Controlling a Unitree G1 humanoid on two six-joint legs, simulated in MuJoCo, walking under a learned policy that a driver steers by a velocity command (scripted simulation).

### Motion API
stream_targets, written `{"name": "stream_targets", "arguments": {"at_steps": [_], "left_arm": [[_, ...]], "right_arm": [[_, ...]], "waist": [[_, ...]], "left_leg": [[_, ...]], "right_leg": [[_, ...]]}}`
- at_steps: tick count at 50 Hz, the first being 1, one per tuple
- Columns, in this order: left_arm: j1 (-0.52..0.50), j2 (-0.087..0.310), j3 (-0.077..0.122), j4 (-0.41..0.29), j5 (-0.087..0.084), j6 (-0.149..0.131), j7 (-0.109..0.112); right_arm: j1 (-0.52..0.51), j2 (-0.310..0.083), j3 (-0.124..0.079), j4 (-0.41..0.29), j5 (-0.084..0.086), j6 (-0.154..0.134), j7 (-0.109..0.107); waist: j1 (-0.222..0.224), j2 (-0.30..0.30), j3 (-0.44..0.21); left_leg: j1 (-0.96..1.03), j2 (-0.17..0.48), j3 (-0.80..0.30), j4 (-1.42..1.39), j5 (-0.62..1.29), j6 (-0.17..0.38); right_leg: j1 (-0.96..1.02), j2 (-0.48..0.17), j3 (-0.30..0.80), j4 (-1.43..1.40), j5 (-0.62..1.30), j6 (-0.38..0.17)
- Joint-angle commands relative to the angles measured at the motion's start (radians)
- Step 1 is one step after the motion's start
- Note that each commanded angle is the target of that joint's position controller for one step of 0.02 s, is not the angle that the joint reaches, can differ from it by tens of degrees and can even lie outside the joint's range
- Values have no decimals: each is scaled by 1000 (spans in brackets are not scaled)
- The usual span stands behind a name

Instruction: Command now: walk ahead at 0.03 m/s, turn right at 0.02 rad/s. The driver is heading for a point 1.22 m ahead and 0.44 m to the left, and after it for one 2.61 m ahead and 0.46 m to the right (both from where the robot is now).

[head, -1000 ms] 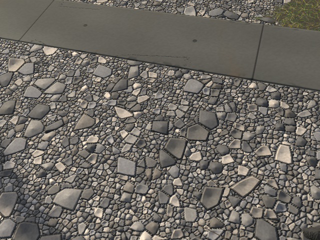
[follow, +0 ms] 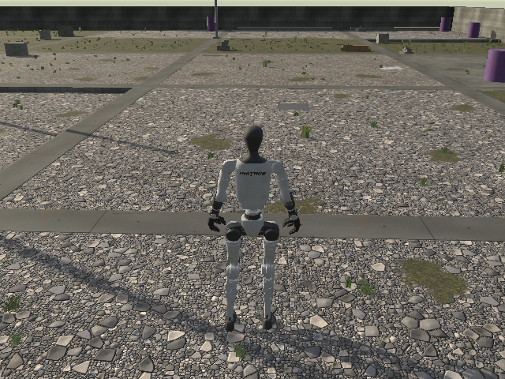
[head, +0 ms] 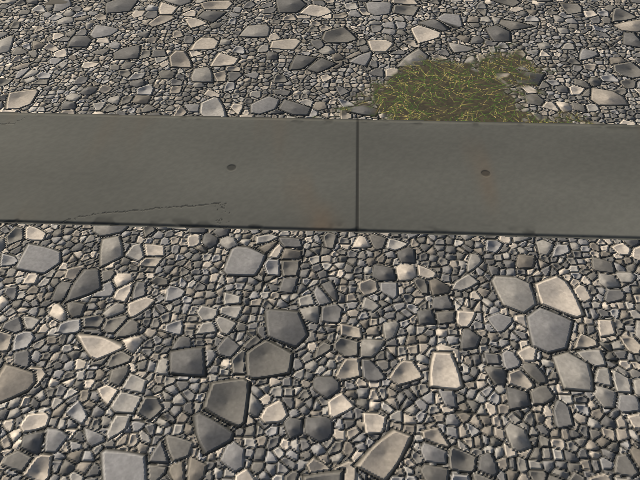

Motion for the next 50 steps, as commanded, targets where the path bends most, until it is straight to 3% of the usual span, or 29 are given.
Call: {"name": "stream_targets", "arguments": {"at_steps": [1,6,17,18,19,20,21,22,23,24,25,26,27,28,30,33,39,50], "left_arm": [[-3,137,39,-34,-1,-11,-4],[-8,141,42,12,2,-8,-1],[-10,142,42,117,5,6,23],[21,153,48,137,-2,11,27],[47,174,58,148,-15,15,29],[31,177,58,141,-13,14,31],[28,183,57,140,-8,7,33],[22,176,52,144,0,-3,32],[-12,153,44,142,7,-13,32],[-66,135,38,131,8,-18,31],[-83,125,37,118,6,-20,31],[-45,119,37,130,8,-21,32],[-12,113,34,150,11,-19,34],[-1,116,33,164,4,-13,38],[11,128,35,186,-2,7,45],[20,127,37,213,-7,30,47],[0,115,40,255,-6,44,50],[-8,109,41,317,-1,36,59]], "right_arm": [[36,-113,-31,-34,1,11,-9],[14,-120,-36,-13,-1,18,-16],[23,-114,-34,74,-3,0,-20],[52,-110,-35,92,2,-1,-21],[54,-103,-35,97,13,-4,-18],[4,-80,-27,80,13,-11,-18],[-20,-59,-20,64,12,-24,-20],[-21,-44,-16,60,11,-38,-22],[15,-44,-16,71,5,-48,-21],[78,-58,-19,97,-3,-53,-17],[105,-106,-30,121,-9,-58,-9],[100,-134,-36,129,-3,-60,-2],[95,-106,-25,130,0,-62,4],[89,-88,-18,134,3,-64,8],[93,-92,-15,145,7,-70,17],[109,-92,-12,169,8,-65,22],[93,-80,-8,197,4,-47,14],[77,-67,-10,232,-1,-38,4]], "waist": [[-15,-11,-108],[-15,-14,-81],[-6,-13,-19],[-4,-29,-57],[12,-50,-29],[28,-86,75],[29,-135,122],[18,-159,140],[-12,-156,126],[-46,-131,90],[-32,-39,60],[-6,66,17],[1,99,-20],[6,89,-23],[5,43,-35],[4,39,-59],[1,7,-32],[-1,-1,4]], "left_leg": [[45,22,-15,-8,444,11],[51,24,-17,-30,410,19],[-2,15,-10,-65,304,18],[-6,-21,30,-34,108,25],[-77,-45,49,15,-128,43],[-183,-56,57,70,-165,49],[-227,-60,73,130,-121,49],[-209,-44,50,140,-70,53],[-156,-22,24,97,-19,61],[-86,-11,17,31,65,69],[-50,-7,-8,8,212,73],[-25,19,-52,-11,344,89],[-14,55,-94,-28,423,109],[-14,64,-105,-31,485,117],[-3,53,-78,-10,614,109],[20,33,-46,-11,678,87],[16,17,-34,-48,574,81],[-18,1,-28,-90,388,82]], "right_leg": [[93,-125,112,-15,758,-38],[69,-109,97,-38,611,-24],[47,-88,77,-69,380,-6],[64,-69,67,-74,150,-20],[42,-80,108,-107,-227,-51],[-27,-134,197,-170,-379,-85],[-64,-205,297,-234,-413,-125],[-100,-252,361,-254,-321,-151],[-125,-249,338,-220,-163,-143],[-130,-201,246,-150,-16,-104],[-113,-101,115,-54,114,-44],[-77,-29,24,33,208,9],[-39,-27,22,45,250,42],[-10,-39,34,38,286,51],[36,-57,50,26,382,44],[85,-68,53,0,434,30],[90,-72,46,-49,398,41],[52,-78,39,-87,301,54]]}}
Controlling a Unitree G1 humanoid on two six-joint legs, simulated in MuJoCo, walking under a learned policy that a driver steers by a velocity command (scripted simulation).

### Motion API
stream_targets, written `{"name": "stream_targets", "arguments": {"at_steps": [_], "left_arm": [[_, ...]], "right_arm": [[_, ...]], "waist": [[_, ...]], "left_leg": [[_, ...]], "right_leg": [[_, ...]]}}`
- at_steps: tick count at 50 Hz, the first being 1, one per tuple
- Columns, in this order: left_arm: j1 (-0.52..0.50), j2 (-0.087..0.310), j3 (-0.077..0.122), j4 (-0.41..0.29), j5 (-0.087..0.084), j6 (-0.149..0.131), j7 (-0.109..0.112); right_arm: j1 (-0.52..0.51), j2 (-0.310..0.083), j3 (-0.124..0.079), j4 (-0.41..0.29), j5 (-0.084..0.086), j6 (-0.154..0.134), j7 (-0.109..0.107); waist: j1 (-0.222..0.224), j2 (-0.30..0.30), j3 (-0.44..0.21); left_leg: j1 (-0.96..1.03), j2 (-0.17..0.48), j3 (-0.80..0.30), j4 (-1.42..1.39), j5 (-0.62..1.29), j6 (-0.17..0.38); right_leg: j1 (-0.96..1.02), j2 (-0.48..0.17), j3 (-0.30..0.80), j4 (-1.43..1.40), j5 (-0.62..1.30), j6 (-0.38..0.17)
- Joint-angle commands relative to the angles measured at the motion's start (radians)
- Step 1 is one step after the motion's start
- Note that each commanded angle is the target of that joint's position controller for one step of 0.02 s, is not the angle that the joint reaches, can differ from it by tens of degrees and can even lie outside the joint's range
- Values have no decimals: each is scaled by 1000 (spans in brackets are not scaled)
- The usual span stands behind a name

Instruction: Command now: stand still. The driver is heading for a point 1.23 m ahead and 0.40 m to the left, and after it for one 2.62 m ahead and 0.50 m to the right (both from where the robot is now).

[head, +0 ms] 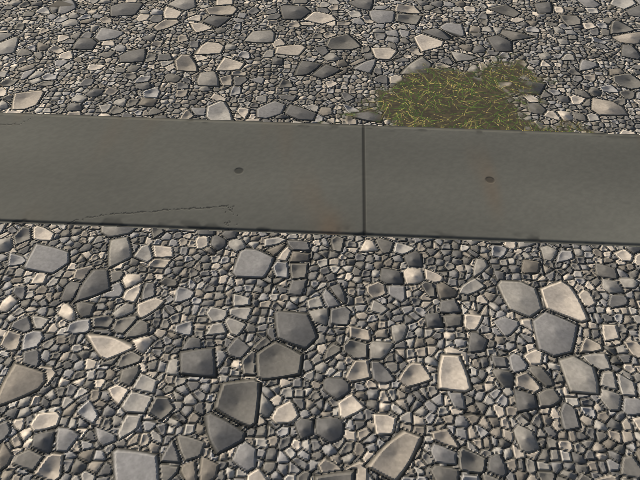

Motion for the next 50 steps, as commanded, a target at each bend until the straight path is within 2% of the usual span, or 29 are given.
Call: {"name": "stream_targets", "arguments": {"at_steps": [1,4,5,6,8,9,10,12,15,17,20,21,22,23,24,25,27,29,35,39,41,43,44,45,46,47,48,49,50], "left_arm": [[18,104,17,-11,1,-9,5],[26,98,15,3,2,-12,6],[53,86,14,16,-2,-11,7],[47,84,15,12,-12,-14,4],[-83,71,9,-69,-24,-48,-12],[-147,80,10,-108,-33,-71,-21],[-121,88,16,-107,-35,-91,-30],[-51,81,20,-92,-29,-124,-44],[-66,46,16,-101,-23,-143,-51],[-40,40,13,-97,-27,-142,-56],[136,69,31,-50,-37,-139,-49],[307,118,57,-10,-45,-144,-42],[480,216,76,9,-24,-147,-35],[449,215,64,-18,19,-174,-57],[326,161,46,-46,12,-187,-65],[250,104,28,-71,-2,-192,-70],[166,73,15,-83,5,-182,-74],[171,50,8,-83,22,-180,-66],[238,65,8,-93,36,-170,-21],[288,99,15,-116,29,-151,0],[278,159,28,-143,29,-137,12],[271,224,47,-167,23,-112,34],[214,252,57,-193,18,-101,35],[138,265,65,-231,10,-101,20],[55,239,63,-260,-9,-114,-6],[8,28,10,-320,9,-158,-32],[146,-52,-21,-412,-31,-214,-47],[24,51,-7,-454,-44,-250,-57],[6,82,4,-472,-60,-255,-58]], "right_arm": [[32,-113,-21,-18,-1,-5,-5],[33,-110,-21,-12,-1,-4,-6],[61,-122,-27,1,4,0,-10],[85,-160,-42,4,18,3,-12],[131,-250,-74,-3,31,-14,-15],[115,-231,-71,-19,16,-37,-15],[81,-189,-61,-37,9,-58,-11],[53,-152,-56,-67,26,-75,-2],[71,-185,-66,-83,33,-70,-3],[71,-217,-76,-94,42,-67,1],[46,-175,-65,-120,47,-66,9],[6,-114,-45,-142,27,-69,15],[-56,-2,-14,-196,-7,-77,25],[-6,19,-14,-244,62,-100,20],[-24,-49,-23,-255,92,-110,21],[-39,-78,-27,-270,81,-109,24],[-7,-81,-41,-254,49,-87,27],[27,-68,-50,-243,57,-50,45],[-117,-47,-62,-321,54,-22,50],[-224,-25,-55,-383,53,-41,88],[-245,-31,-59,-417,55,-48,106],[-146,-80,-83,-415,69,-37,111],[0,-131,-107,-386,72,-21,105],[206,-220,-147,-335,67,-3,93],[414,-266,-178,-267,62,8,67],[379,-271,-166,-223,38,12,54],[260,-204,-119,-296,-20,-31,66],[284,-123,-110,-301,-13,-57,70],[267,-122,-108,-299,-3,-78,74]], "waist": [[1,15,-11],[2,15,-4],[-2,37,-47],[-20,80,-21],[-66,222,129],[-73,195,191],[-39,131,184],[-12,91,100],[-20,120,41],[-3,134,49],[95,78,45],[186,5,-13],[241,-257,-97],[169,-320,-130],[124,-200,-33],[98,-150,12],[40,-90,32],[25,-110,40],[47,-34,161],[60,-9,184],[25,-50,135],[-66,-138,42],[-158,-183,-28],[-261,-187,-121],[-350,-109,-175],[-227,296,-28],[-44,344,-203],[-110,162,-198],[-54,7,-100]], "left_leg": [[-39,66,-59,-72,336,4],[-51,64,-59,-81,290,5],[-28,54,-63,-99,56,23],[-35,86,-134,-148,-313,67],[-94,347,-511,-369,-714,214],[-97,422,-612,-420,-615,255],[-37,415,-571,-398,-484,237],[41,353,-419,-361,-322,176],[-46,247,-228,-349,-193,135],[-140,238,-188,-332,-202,152],[-322,219,-165,-192,-189,139],[-429,157,-120,46,-58,105],[-578,62,-18,524,-117,42],[-781,-29,-131,785,-169,58],[-900,55,-197,907,-86,86],[-929,90,-191,921,23,99],[-823,160,-168,854,152,78],[-731,181,-138,851,222,52],[-801,144,-40,665,380,29],[-784,119,80,460,397,72],[-610,54,188,368,353,110],[-436,-17,245,375,270,132],[-278,-29,231,396,199,155],[-23,-34,183,376,137,193],[278,-8,77,200,197,230],[347,52,-166,171,229,271],[484,222,-736,18,-90,473],[428,262,-859,-175,-276,441],[298,267,-831,-235,-306,396]], "right_leg": [[7,-18,12,-34,253,-17],[-3,-19,11,-38,229,-14],[-8,21,-37,5,32,-18],[-92,57,-78,91,-187,-28],[-357,11,-78,380,-231,-45],[-483,-50,-7,531,-236,-54],[-563,-92,22,600,-188,-66],[-573,-132,15,531,-103,-71],[-346,-86,-75,285,-29,-35],[-207,-49,-129,187,2,-19],[68,-5,-164,103,49,-34],[267,-43,-84,58,22,-61],[379,-265,214,-42,-199,-102],[392,-422,697,-237,-558,-217],[319,-447,668,-263,-647,-213],[270,-417,519,-247,-501,-172],[157,-324,235,-260,-221,-106],[73,-271,51,-279,-54,-62],[58,-220,-215,-367,175,-46],[178,-227,-327,-334,474,-13],[192,-228,-381,-233,982,2],[244,-263,-391,-47,1424,-14],[222,-286,-378,113,1545,-38],[131,-286,-340,346,1522,-72],[-55,-200,-320,693,1107,-78],[-432,34,-231,1133,-196,-58],[-737,97,41,1320,-318,-73],[-796,54,121,1257,-212,-118],[-787,18,115,1136,-137,-129]]}}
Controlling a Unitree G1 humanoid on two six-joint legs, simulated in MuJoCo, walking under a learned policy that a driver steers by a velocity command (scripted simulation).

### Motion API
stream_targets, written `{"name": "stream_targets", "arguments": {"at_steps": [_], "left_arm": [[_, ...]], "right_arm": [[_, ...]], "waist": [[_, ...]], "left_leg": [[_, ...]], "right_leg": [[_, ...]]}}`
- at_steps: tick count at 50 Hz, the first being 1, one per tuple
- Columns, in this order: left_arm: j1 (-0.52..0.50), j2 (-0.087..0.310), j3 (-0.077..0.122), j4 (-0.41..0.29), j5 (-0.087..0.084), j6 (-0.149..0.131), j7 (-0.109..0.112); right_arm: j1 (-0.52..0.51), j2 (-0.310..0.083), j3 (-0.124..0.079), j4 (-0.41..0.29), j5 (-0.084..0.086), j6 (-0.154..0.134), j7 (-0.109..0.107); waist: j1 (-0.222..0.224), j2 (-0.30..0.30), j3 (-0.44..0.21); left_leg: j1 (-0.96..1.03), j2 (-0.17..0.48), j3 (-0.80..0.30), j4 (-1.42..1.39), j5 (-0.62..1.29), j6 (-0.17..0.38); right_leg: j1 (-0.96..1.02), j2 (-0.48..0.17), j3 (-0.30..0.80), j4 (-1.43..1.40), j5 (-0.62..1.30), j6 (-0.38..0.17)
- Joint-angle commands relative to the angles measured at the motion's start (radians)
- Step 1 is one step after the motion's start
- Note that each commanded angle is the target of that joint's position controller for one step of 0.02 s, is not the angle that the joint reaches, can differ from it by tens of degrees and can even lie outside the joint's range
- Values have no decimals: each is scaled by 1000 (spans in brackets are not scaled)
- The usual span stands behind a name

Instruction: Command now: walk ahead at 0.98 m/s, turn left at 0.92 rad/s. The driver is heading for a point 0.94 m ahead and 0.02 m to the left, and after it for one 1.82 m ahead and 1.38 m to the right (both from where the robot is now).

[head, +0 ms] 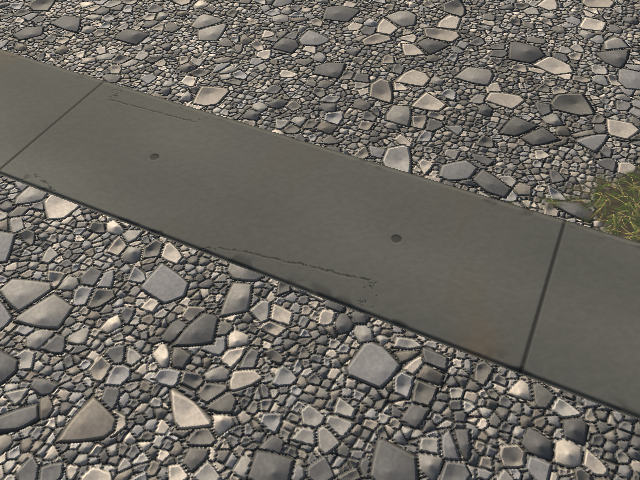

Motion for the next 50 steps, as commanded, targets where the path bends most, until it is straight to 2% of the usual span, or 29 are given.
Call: {"name": "stream_targets", "arguments": {"at_steps": [1,4,8,10,14,16,17,18,19,20,21,22,23,24,26,28,30,33,37,40,41,42,43,44,45,46,47,48,50], "left_arm": [[-94,83,9,-211,-13,-80,-16],[-49,125,26,-208,25,-26,-7],[-318,57,5,-320,59,-15,9],[-388,26,2,-352,38,-16,4],[-420,87,34,-370,-1,-29,-11],[-309,145,68,-350,-5,-41,-15],[-151,182,88,-323,-10,-40,-11],[109,205,91,-280,-4,-29,-2],[220,294,109,-215,33,-26,-17],[228,202,93,-202,27,-29,-33],[171,111,74,-202,23,-14,-24],[151,109,69,-188,35,0,-22],[134,111,66,-171,42,3,-30],[108,87,54,-160,50,-1,-33],[86,37,34,-139,29,-2,-46],[84,75,40,-123,9,-6,-43],[102,115,48,-111,15,-9,-32],[175,114,41,-79,0,-10,-19],[256,142,38,-37,-15,17,-4],[261,190,44,-18,8,45,2],[242,211,46,-16,22,56,2],[195,180,33,-47,41,58,4],[350,-20,-14,-82,29,37,2],[354,8,-16,-83,-38,19,3],[204,82,10,-109,-68,21,12],[105,90,11,-130,-50,24,14],[39,92,20,-138,-17,32,13],[59,78,28,-147,-12,51,6],[104,46,37,-144,-20,101,-3]], "right_arm": [[146,-72,-7,-21,-2,-49,4],[23,-75,2,-64,3,-52,-25],[79,-64,6,-52,25,-43,-71],[120,-84,-2,-33,29,-31,-73],[196,-45,3,18,36,-26,-77],[177,-73,-8,22,18,-16,-76],[130,-94,-9,9,-5,-13,-62],[50,-58,11,-34,-35,-18,-49],[278,84,47,-35,15,-31,-43],[267,20,60,-17,66,-34,-52],[99,-52,48,-40,61,-34,-53],[-20,-54,53,-69,33,-42,-51],[-98,-31,56,-96,9,-52,-48],[-96,-17,55,-105,8,-53,-42],[-59,7,59,-97,22,-39,-39],[-80,16,69,-109,12,-35,-37],[-146,9,75,-131,-1,-41,-36],[-304,10,83,-175,-11,-57,-22],[-420,-12,69,-218,9,-83,5],[-286,-101,24,-201,21,-86,-7],[-132,-140,1,-174,29,-79,-21],[114,-177,-15,-122,20,-67,-40],[217,-284,-34,-87,-21,-62,-42],[251,-226,-20,-75,-22,-67,-27],[191,-143,-1,-55,-9,-67,-31],[141,-105,9,-39,-5,-65,-35],[70,-74,16,-28,-23,-63,-35],[7,-40,24,-22,-48,-65,-37],[-97,-1,27,-7,-37,-71,-38]], "waist": [[45,-169,-65],[127,-129,17],[19,-34,72],[-38,19,32],[-81,99,-14],[-5,126,-79],[94,141,-183],[224,129,-352],[107,-370,-523],[137,-429,-456],[174,-256,-247],[170,-62,-150],[144,11,-63],[93,-25,-48],[43,-75,-27],[21,-79,24],[29,-59,55],[89,-49,85],[112,-78,105],[13,-169,-27],[-89,-195,-130],[-210,-175,-280],[-104,185,-512],[-113,339,-608],[-120,262,-369],[-110,148,-232],[-68,44,-131],[-2,81,-91],[73,115,-44]], "left_leg": [[495,325,-865,-554,-298,205],[176,206,-673,-584,-137,175],[-30,71,-444,-550,123,106],[-23,59,-422,-524,123,59],[278,149,-502,-413,176,34],[426,185,-505,-272,549,13],[433,172,-470,-110,746,-13],[240,155,-441,194,673,-35],[-141,-17,-346,595,-51,-105],[-339,45,-324,707,-179,-99],[-424,97,-288,729,-120,-89],[-393,122,-255,689,-74,-85],[-371,143,-243,619,-56,-82],[-318,178,-251,559,-29,-79],[-275,211,-230,482,-19,-83],[-326,243,-215,401,32,-106],[-373,259,-200,291,169,-129],[-228,230,-136,44,396,-146],[-74,155,-126,-203,459,-159],[113,92,-113,-234,284,-133],[316,79,-92,-228,216,-113],[688,207,-191,-127,164,-88],[1054,495,-693,-221,-240,30],[1041,540,-1013,-460,-548,57],[905,506,-868,-496,-503,8],[749,487,-693,-482,-316,-15],[562,446,-530,-486,-44,-30],[428,427,-411,-490,182,-26],[293,400,-203,-502,507,-29]], "right_leg": [[-670,-32,184,55,69,-43],[-508,-89,175,-153,119,50],[-339,-47,71,-604,428,107],[-236,9,26,-781,538,117],[-267,-1,72,-936,550,96],[-200,18,45,-943,436,39],[-29,14,28,-926,407,-8],[324,-97,136,-818,293,-60],[693,-351,733,-990,-101,-257],[695,-403,1000,-1131,-455,-267],[561,-355,837,-1148,-408,-218],[408,-301,674,-1148,-213,-186],[275,-253,565,-1163,-70,-178],[185,-225,497,-1184,-8,-172],[93,-189,412,-1228,51,-167],[35,-205,374,-1270,107,-191],[23,-207,317,-1307,190,-194],[-47,-160,178,-1365,330,-153],[49,-190,163,-1363,409,-140],[198,-217,171,-1114,883,-96],[147,-187,142,-906,997,-71],[-114,-153,143,-589,819,-38],[-466,-3,124,-189,101,1],[-565,-4,212,-17,-53,-18],[-684,-47,171,56,9,-17],[-705,-88,138,44,74,-16],[-634,-123,127,-15,119,-10],[-553,-151,135,-53,138,2],[-464,-171,120,-120,75,22]]}}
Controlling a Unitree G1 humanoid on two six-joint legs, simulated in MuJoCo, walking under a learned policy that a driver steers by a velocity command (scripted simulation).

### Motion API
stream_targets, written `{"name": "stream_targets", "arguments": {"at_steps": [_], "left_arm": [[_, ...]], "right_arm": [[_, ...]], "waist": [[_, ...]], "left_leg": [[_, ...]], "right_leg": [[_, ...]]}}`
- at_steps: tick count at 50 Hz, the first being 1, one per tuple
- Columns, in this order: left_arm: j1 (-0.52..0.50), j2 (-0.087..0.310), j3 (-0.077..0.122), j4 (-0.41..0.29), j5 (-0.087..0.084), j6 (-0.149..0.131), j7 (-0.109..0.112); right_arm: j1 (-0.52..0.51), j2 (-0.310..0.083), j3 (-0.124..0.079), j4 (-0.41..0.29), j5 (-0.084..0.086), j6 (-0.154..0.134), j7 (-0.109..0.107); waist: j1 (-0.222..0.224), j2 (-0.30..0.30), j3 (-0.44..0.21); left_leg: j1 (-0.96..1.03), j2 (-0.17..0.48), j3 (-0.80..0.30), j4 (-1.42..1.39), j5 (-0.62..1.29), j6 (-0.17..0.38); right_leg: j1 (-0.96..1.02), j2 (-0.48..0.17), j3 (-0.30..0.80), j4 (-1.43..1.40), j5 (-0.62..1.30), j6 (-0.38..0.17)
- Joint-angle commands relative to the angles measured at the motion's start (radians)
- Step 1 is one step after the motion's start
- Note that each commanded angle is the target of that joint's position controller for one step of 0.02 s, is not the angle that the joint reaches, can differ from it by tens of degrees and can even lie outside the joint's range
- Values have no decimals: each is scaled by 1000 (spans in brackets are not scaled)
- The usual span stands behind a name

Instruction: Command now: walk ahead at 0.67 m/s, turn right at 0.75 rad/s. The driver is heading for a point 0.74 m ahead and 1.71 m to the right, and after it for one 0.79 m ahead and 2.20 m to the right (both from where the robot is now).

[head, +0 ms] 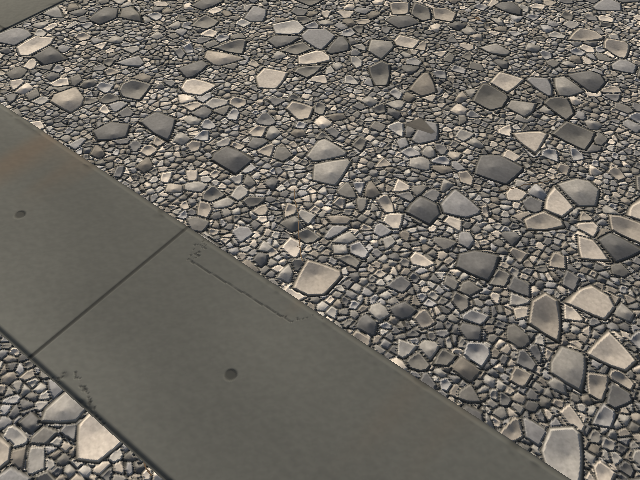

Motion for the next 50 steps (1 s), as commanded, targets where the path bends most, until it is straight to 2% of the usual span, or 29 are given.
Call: {"name": "stream_targets", "arguments": {"at_steps": [1,3,5,7,9,11,12,13,14,15,16,17,18,19,22,24,26,30,33,36,37,38,39,40,41,42,44,47,50], "left_arm": [[49,-14,9,-85,3,42,-6],[-8,-20,3,-124,23,46,-17],[-21,-7,4,-120,42,39,-44],[-39,32,18,-127,42,42,-74],[-9,93,43,-135,40,57,-85],[161,186,90,-107,38,66,-76],[244,224,112,-87,32,67,-57],[123,278,104,-102,23,60,-39],[-12,321,85,-220,86,24,-49],[-58,269,86,-273,67,13,-70],[-66,237,79,-269,43,8,-74],[-91,201,72,-259,23,13,-65],[-112,203,71,-269,33,17,-51],[-130,190,69,-279,43,25,-36],[-108,194,72,-280,39,48,-1],[-96,205,76,-281,30,69,20],[-111,198,73,-290,26,86,32],[-128,180,71,-296,31,104,34],[-134,179,75,-302,32,108,24],[-159,177,76,-313,25,112,15],[-174,170,72,-316,18,113,13],[-122,127,59,-306,14,115,8],[-27,74,43,-287,27,115,3],[-55,165,69,-328,17,104,-2],[-73,247,90,-303,22,100,-2],[-79,254,96,-282,20,106,-1],[-42,204,81,-263,26,124,-1],[-96,163,62,-291,10,118,0],[-152,133,47,-311,21,112,5]], "right_arm": [[-116,-42,-12,-38,4,-21,-7],[-175,-87,-22,-42,15,-25,-24],[-189,-137,-34,-45,17,-20,-41],[-160,-182,-44,-39,46,-14,-50],[-162,-227,-58,-44,67,2,-51],[-175,-242,-65,-58,76,27,-45],[-166,-199,-51,-57,68,33,-37],[-99,-48,-11,-67,10,37,-22],[146,-74,-3,-76,19,29,-9],[83,-198,-19,-78,25,26,-6],[-30,-218,-25,-102,31,29,-12],[-92,-187,-21,-96,7,42,-30],[-102,-181,-18,-106,7,54,-38],[-115,-193,-23,-102,6,68,-38],[-146,-137,-16,-89,1,77,-37],[-172,-118,-11,-91,9,85,-38],[-192,-118,-13,-92,19,93,-41],[-233,-124,-18,-101,22,85,-43],[-244,-136,-25,-108,24,65,-34],[-197,-165,-43,-95,29,51,-22],[-163,-171,-50,-84,30,48,-21],[-159,-195,-57,-84,25,53,-24],[-181,-240,-61,-112,10,68,-33],[-168,-253,-64,-107,-25,73,-29],[-202,-203,-57,-127,-15,72,-33],[-228,-163,-45,-138,-2,78,-43],[-237,-152,-33,-150,13,94,-65],[-181,-159,-28,-143,-5,108,-77],[-108,-180,-34,-124,-6,118,-68]], "waist": [[66,189,16],[81,173,61],[76,128,14],[64,114,-33],[96,123,-69],[188,98,-156],[234,23,-165],[86,-316,-45],[-70,-364,-281],[4,-136,-364],[15,-17,-259],[2,111,-188],[-20,53,-173],[-24,42,-166],[-13,59,-190],[-3,59,-209],[4,23,-191],[28,-66,-135],[46,-107,-129],[32,-134,-134],[11,-118,-133],[34,-12,-169],[87,190,-204],[85,347,-147],[70,257,-102],[62,201,-77],[52,162,-58],[4,182,-52],[-45,179,-89]], "left_leg": [[38,269,-127,-271,497,157],[-26,245,-12,-304,527,151],[-20,188,91,-279,510,140],[80,201,114,-229,554,110],[171,223,119,-106,708,88],[161,212,120,205,806,58],[41,156,106,467,544,10],[-165,-23,77,810,-422,-36],[-385,-140,-143,1053,-524,-67],[-387,-96,-244,1036,-415,-39],[-418,-74,-240,940,-312,-16],[-398,-34,-242,843,-239,-8],[-364,-27,-261,786,-210,-11],[-303,-17,-268,726,-204,-16],[-263,-53,-246,577,-164,-52],[-275,-74,-254,517,-119,-79],[-287,-85,-265,459,-68,-92],[-248,-97,-275,311,-18,-93],[-180,-106,-279,185,-32,-80],[-52,-101,-275,-4,-9,-58],[21,-81,-261,-119,81,-45],[146,38,-322,-189,153,4],[259,252,-500,-159,302,98],[177,360,-680,-214,280,222],[145,333,-614,-221,179,228],[125,262,-498,-211,77,190],[112,215,-380,-209,76,178],[162,198,-252,-234,151,200],[250,238,-233,-234,202,240]], "right_leg": [[-127,-91,35,-46,-3,31],[-110,-81,-3,-240,138,48],[23,-42,-57,-466,383,36],[89,2,-101,-573,472,15],[142,47,-138,-597,399,-22],[352,126,-182,-627,325,-78],[506,136,-132,-698,388,-108],[483,38,119,-752,894,-142],[669,-211,713,-873,824,-399],[668,-223,788,-1001,505,-380],[579,-177,693,-1013,302,-327],[476,-118,608,-1022,179,-248],[394,-113,590,-1003,264,-251],[335,-75,525,-1003,357,-230],[309,-16,416,-954,565,-212],[319,-5,426,-945,532,-199],[306,15,447,-953,378,-176],[279,54,488,-958,178,-145],[299,57,540,-921,214,-139],[307,75,606,-872,243,-113],[283,103,599,-829,188,-90],[219,167,526,-712,-96,-49],[95,282,343,-472,-325,-4],[-63,278,237,-308,-325,39],[-92,194,205,-211,-228,73],[-101,166,181,-171,-143,85],[-131,137,122,-33,-67,112],[-183,69,19,-61,-17,135],[-180,21,1,-164,-42,160]]}}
